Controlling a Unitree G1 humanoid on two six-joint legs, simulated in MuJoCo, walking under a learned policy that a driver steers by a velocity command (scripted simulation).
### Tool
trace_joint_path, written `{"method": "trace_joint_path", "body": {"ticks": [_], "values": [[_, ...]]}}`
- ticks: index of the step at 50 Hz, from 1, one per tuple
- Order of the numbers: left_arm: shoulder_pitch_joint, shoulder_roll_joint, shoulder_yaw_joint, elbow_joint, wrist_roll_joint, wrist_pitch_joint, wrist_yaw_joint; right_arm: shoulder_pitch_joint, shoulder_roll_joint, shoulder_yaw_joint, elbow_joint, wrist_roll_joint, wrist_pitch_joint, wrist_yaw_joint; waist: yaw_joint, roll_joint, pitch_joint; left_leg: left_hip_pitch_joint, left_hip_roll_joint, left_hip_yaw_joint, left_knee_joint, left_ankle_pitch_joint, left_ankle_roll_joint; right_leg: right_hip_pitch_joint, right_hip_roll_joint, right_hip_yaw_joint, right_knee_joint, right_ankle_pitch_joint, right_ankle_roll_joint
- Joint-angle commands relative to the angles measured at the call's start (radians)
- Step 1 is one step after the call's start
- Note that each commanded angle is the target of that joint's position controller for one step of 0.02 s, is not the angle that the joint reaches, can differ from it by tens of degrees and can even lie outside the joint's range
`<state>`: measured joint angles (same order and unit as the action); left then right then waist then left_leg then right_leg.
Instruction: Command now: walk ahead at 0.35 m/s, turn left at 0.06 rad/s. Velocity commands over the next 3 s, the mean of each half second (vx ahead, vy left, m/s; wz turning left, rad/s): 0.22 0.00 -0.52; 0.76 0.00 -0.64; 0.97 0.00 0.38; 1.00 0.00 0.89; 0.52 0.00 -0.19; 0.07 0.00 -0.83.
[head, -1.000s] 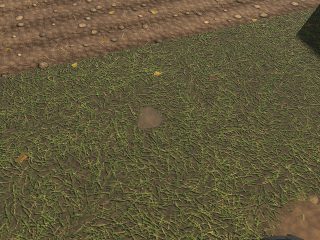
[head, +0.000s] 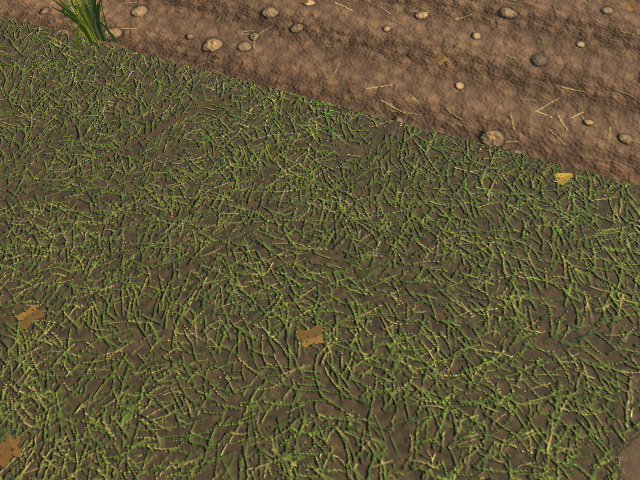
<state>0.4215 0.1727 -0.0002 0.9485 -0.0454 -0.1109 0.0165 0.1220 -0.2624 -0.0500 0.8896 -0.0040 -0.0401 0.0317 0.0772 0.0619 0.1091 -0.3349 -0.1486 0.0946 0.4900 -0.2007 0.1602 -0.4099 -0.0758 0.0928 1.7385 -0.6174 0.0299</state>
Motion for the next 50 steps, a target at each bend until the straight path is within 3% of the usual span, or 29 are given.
{"method": "trace_joint_path", "body": {"ticks": [1, 2, 3, 6, 9, 12, 13, 14, 15, 16, 17, 18, 19, 21, 23, 27, 29, 30, 31, 33, 35, 36, 37, 38, 39, 40, 41, 44, 50], "values": [[0.16, 0.131, 0.051, -0.029, 0.001, 0.029, 0.008, -0.085, -0.104, -0.015, -0.097, 0.037, -0.009, -0.021, 0.051, -0.3, -0.238, 0.295, 0.525, -0.343, -0.123, 0.762, 0.222, -0.311, -0.108, 0.011, -0.347, 0.18, 0.065], [0.15, 0.111, 0.048, -0.023, 0.016, 0.04, 0.011, -0.13, -0.077, -0.005, -0.101, 0.022, -0.024, -0.019, 0.058, -0.27, -0.169, 0.022, 0.465, -0.254, -0.158, 0.8, 0.172, -0.106, -0.114, -0.004, -0.508, 0.228, 0.081], [0.111, 0.082, 0.044, -0.049, 0.017, 0.039, 0.016, -0.146, -0.095, -0.007, -0.088, 0.003, -0.041, -0.015, 0.054, -0.168, -0.115, -0.104, 0.4, -0.164, -0.18, 0.857, 0.133, -0.026, -0.092, -0.03, -0.657, 0.285, 0.088], [-0.026, 0.093, 0.049, -0.095, 0.017, 0.017, 0.003, -0.071, -0.109, -0.018, -0.043, -0.004, -0.05, -0.052, -0.029, 0.014, -0.164, 0.018, 0.309, -0.041, -0.156, 0.85, 0.054, -0.005, -0.04, -0.08, -0.915, 0.616, 0.041], [-0.112, 0.129, 0.068, -0.15, 0.024, 0.025, -0.024, -0.081, -0.097, -0.017, -0.041, 0.018, -0.008, -0.086, -0.044, 0.015, -0.153, 0.179, 0.318, 0.007, -0.1, 0.79, -0.003, -0.091, -0.009, -0.112, -1.0, 0.657, -0.016], [0.023, 0.174, 0.105, -0.142, 0.041, 0.04, -0.045, -0.148, -0.123, -0.03, -0.071, 0.024, 0.046, -0.107, 0.045, 0.001, -0.207, 0.195, 0.311, 0.052, 0.152, 0.883, -0.044, 0.082, 0.092, -0.167, -1.03, 0.546, -0.09], [0.166, 0.201, 0.123, -0.116, 0.043, 0.042, -0.046, -0.22, -0.121, -0.029, -0.099, 0.025, 0.06, -0.107, 0.137, -0.048, -0.235, 0.101, 0.262, 0.058, 0.383, 0.751, -0.081, 0.251, 0.092, -0.109, -1.128, 0.635, -0.142], [0.147, 0.258, 0.131, -0.117, 0.042, 0.037, -0.046, -0.206, -0.051, -0.017, -0.129, -0.004, 0.068, -0.088, 0.072, -0.324, -0.172, -0.073, 0.062, 0.058, 0.671, -0.096, -0.146, 0.331, -0.013, 0.139, -1.245, 1.191, -0.208], [0.033, 0.309, 0.124, -0.195, 0.099, 0.03, -0.046, -0.063, 0.004, -0.002, -0.15, -0.008, 0.062, -0.062, -0.069, -0.498, -0.287, -0.322, -0.106, -0.132, 0.974, -0.478, -0.191, 0.489, -0.179, 0.65, -1.342, 1.248, -0.424], [-0.117, 0.321, 0.136, -0.275, 0.097, 0.032, -0.041, 0.02, -0.057, -0.003, -0.107, 0.005, 0.048, -0.048, -0.089, -0.336, -0.386, -0.336, -0.022, -0.282, 1.025, -0.431, -0.161, 0.499, -0.232, 0.705, -1.401, 0.933, -0.425], [-0.182, 0.273, 0.131, -0.316, 0.068, 0.045, -0.034, -0.061, -0.107, -0.018, -0.11, 0.013, 0.045, -0.045, -0.076, -0.153, -0.302, -0.342, 0.007, -0.267, 0.949, -0.349, -0.149, 0.389, -0.18, 0.605, -1.404, 0.734, -0.368], [-0.213, 0.243, 0.123, -0.325, 0.029, 0.062, -0.026, -0.099, -0.097, -0.023, -0.102, 0.006, 0.051, -0.051, -0.099, -0.021, -0.22, -0.335, 0.046, -0.248, 0.85, -0.29, -0.152, 0.28, -0.124, 0.511, -1.419, 0.578, -0.3], [-0.224, 0.232, 0.121, -0.336, 0.009, 0.075, -0.013, -0.124, -0.093, -0.024, -0.106, 0.002, 0.058, -0.059, -0.102, -0.03, -0.205, -0.311, 0.071, -0.245, 0.739, -0.245, -0.153, 0.221, -0.087, 0.463, -1.426, 0.481, -0.257], [-0.207, 0.234, 0.128, -0.349, 0.01, 0.094, 0.013, -0.126, -0.095, -0.032, -0.099, 0.003, 0.056, -0.048, -0.102, -0.11, -0.224, -0.203, 0.076, -0.217, 0.523, -0.149, -0.157, 0.162, 0.01, 0.408, -1.497, 0.127, -0.198], [-0.188, 0.262, 0.138, -0.35, 0.018, 0.099, 0.034, -0.141, -0.088, -0.035, -0.101, 0.007, 0.04, -0.045, -0.089, -0.185, -0.22, -0.153, 0.068, -0.208, 0.38, -0.135, -0.18, 0.148, 0.023, 0.425, -1.539, 0.029, -0.194], [-0.165, 0.277, 0.144, -0.344, 0.011, 0.095, 0.044, -0.179, -0.084, -0.04, -0.118, 0.014, -0.008, -0.052, -0.053, -0.206, -0.192, -0.149, 0.079, -0.229, 0.199, -0.085, -0.206, 0.179, 0.013, 0.468, -1.527, -0.015, -0.207], [-0.175, 0.266, 0.139, -0.352, 0.01, 0.094, 0.037, -0.199, -0.082, -0.04, -0.135, 0.019, -0.03, -0.051, -0.038, -0.209, -0.171, -0.148, 0.084, -0.23, 0.148, -0.062, -0.212, 0.182, 0.017, 0.472, -1.504, 0.009, -0.209], [-0.153, 0.314, 0.148, -0.322, 0.079, 0.114, -0.018, -0.16, -0.079, -0.017, -0.127, -0.053, 0.003, -0.035, -0.016, -0.215, -0.178, -0.145, 0.087, -0.178, 0.204, -0.091, -0.232, 0.181, 0.061, 0.463, -1.474, 0.029, -0.203], [-0.165, 0.298, 0.148, -0.331, 0.078, 0.122, -0.04, -0.157, -0.084, -0.019, -0.142, -0.052, 0.013, -0.031, -0.02, -0.213, -0.163, -0.153, 0.093, -0.178, 0.194, -0.105, -0.234, 0.171, 0.065, 0.466, -1.459, 0.034, -0.208], [-0.21, 0.29, 0.142, -0.349, 0.072, 0.125, -0.061, -0.154, -0.103, -0.013, -0.169, -0.024, 0.009, -0.033, -0.027, -0.222, -0.143, -0.083, 0.098, -0.176, 0.13, -0.123, -0.228, 0.1, 0.061, 0.499, -1.447, 0.041, -0.215], [-0.294, 0.279, 0.134, -0.375, 0.074, 0.122, -0.067, -0.054, -0.12, -0.015, -0.154, 0.0, -0.008, -0.039, -0.087, -0.205, -0.142, 0.112, 0.102, -0.157, 0.008, -0.082, -0.198, -0.019, 0.068, 0.493, -1.423, 0.056, -0.197], [-0.318, 0.262, 0.125, -0.379, 0.076, 0.117, -0.064, 0.043, -0.13, -0.019, -0.129, 0.0, -0.02, -0.045, -0.139, -0.161, -0.148, 0.263, 0.121, -0.149, -0.078, -0.024, -0.174, -0.102, 0.092, 0.467, -1.36, 0.034, -0.174], [-0.337, 0.217, 0.109, -0.39, 0.068, 0.103, -0.056, 0.157, -0.187, -0.034, -0.104, -0.014, -0.034, -0.056, -0.189, -0.049, -0.171, 0.43, 0.222, -0.233, -0.13, -0.102, -0.144, -0.237, 0.152, 0.37, -1.19, -0.01, -0.135], [-0.349, 0.122, 0.076, -0.42, 0.047, 0.084, -0.049, 0.229, -0.274, -0.049, -0.109, -0.048, -0.043, -0.063, -0.207, 0.159, -0.219, 0.509, 0.467, -0.58, -0.256, -0.443, -0.077, -0.351, 0.264, 0.163, -0.887, 0.021, -0.097], [-0.319, 0.148, 0.067, -0.436, 0.049, 0.073, -0.045, 0.166, -0.328, -0.068, -0.116, -0.072, -0.047, -0.051, -0.143, 0.138, -0.176, 0.455, 0.568, -0.89, -0.352, -0.657, 0.006, -0.486, 0.215, 0.108, -0.743, 0.142, -0.1], [-0.341, 0.202, 0.072, -0.422, 0.069, 0.068, -0.043, 0.137, -0.259, -0.058, -0.124, -0.059, -0.049, -0.039, -0.136, 0.017, -0.115, 0.409, 0.565, -0.837, -0.331, -0.629, 0.018, -0.512, 0.141, 0.101, -0.685, 0.238, -0.1], [-0.352, 0.225, 0.078, -0.405, 0.086, 0.065, -0.052, 0.162, -0.209, -0.045, -0.116, -0.042, -0.053, -0.032, -0.143, -0.035, -0.1, 0.408, 0.489, -0.695, -0.299, -0.533, -0.012, -0.504, 0.131, 0.104, -0.68, 0.301, -0.093], [-0.363, 0.214, 0.072, -0.394, 0.105, 0.069, -0.082, 0.287, -0.171, -0.028, -0.066, -0.029, -0.067, -0.03, -0.17, 0.056, -0.08, 0.405, 0.368, -0.468, -0.322, -0.363, -0.05, -0.475, 0.134, 0.074, -0.669, 0.372, -0.081], [-0.571, 0.173, 0.034, -0.463, 0.089, 0.063, -0.103, 0.394, -0.126, -0.018, -0.01, -0.023, -0.075, -0.019, -0.196, 0.072, 0.013, 0.33, 0.325, -0.255, -0.388, 0.07, -0.037, -0.412, 0.112, -0.081, -0.894, 0.482, -0.072]]}}
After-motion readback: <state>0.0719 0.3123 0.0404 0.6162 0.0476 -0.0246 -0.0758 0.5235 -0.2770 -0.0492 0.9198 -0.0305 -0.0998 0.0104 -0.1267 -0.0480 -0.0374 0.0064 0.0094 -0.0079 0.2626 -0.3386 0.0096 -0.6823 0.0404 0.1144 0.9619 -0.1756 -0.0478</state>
